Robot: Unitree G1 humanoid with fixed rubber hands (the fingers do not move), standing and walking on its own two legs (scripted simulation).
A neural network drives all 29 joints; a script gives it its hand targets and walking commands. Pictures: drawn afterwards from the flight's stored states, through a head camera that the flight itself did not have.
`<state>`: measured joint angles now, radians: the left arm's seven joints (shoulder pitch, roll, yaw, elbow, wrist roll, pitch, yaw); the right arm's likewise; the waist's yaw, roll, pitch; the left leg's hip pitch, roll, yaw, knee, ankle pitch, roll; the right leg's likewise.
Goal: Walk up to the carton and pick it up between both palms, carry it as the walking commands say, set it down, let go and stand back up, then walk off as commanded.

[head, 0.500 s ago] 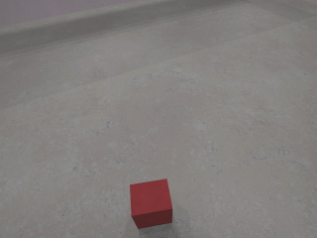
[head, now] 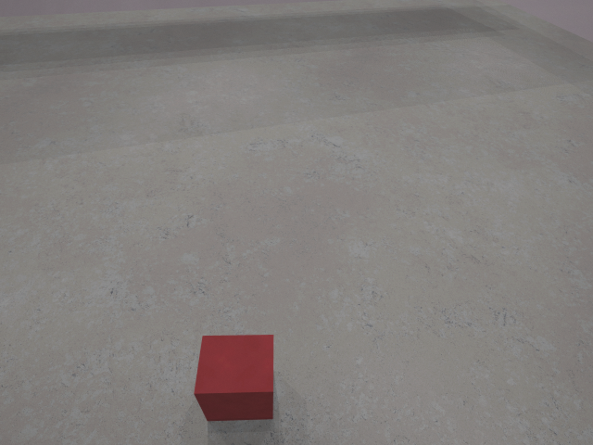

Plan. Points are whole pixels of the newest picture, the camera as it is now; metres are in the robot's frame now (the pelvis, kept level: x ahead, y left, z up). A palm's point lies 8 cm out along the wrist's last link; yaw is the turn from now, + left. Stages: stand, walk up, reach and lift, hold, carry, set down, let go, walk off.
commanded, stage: walk off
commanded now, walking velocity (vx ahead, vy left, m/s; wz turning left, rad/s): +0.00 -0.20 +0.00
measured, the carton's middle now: (239, 379) +0.43 +0.16 -0.63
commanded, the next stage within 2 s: none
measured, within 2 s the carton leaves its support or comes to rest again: neither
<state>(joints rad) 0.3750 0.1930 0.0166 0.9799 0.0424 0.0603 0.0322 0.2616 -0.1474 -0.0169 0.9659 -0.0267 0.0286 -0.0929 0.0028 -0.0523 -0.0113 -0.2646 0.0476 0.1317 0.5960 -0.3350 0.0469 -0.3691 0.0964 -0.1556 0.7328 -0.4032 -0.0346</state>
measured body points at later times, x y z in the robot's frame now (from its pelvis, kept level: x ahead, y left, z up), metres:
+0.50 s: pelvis -0.01 -0.16 +0.01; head +0.02 -0.18 +0.46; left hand +0.07 +0.10 -0.12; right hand +0.01 -0.44 -0.14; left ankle -0.04 -0.03 -0.65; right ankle +0.01 -0.26 -0.73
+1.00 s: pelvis -0.01 -0.27 +0.02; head +0.02 -0.24 +0.46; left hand +0.04 -0.01 -0.14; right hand -0.02 -0.54 -0.11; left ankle -0.02 -0.13 -0.73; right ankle -0.01 -0.45 -0.67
